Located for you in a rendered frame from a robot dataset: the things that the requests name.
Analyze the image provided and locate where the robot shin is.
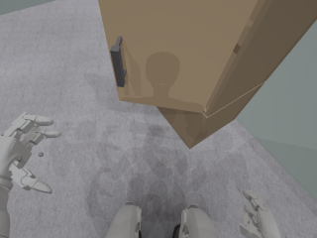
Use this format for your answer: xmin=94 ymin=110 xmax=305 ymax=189
xmin=125 ymin=201 xmax=139 ymax=238
xmin=178 ymin=204 xmax=199 ymax=238

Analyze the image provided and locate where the left robot shin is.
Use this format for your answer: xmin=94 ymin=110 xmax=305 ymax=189
xmin=125 ymin=201 xmax=139 ymax=238

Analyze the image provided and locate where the cupboard door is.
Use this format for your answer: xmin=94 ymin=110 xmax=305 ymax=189
xmin=98 ymin=0 xmax=258 ymax=113

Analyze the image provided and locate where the left robot hand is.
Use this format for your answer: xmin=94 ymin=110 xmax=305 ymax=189
xmin=0 ymin=112 xmax=61 ymax=194

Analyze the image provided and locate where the left robot forearm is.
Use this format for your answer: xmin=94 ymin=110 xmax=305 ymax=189
xmin=0 ymin=177 xmax=13 ymax=238

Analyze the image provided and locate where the right robot shin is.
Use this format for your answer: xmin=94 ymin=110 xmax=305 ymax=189
xmin=178 ymin=204 xmax=199 ymax=238

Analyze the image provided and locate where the handle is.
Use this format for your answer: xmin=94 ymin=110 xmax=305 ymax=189
xmin=110 ymin=36 xmax=127 ymax=87

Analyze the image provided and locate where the right robot hand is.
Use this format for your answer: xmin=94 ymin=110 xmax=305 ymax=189
xmin=240 ymin=188 xmax=281 ymax=238

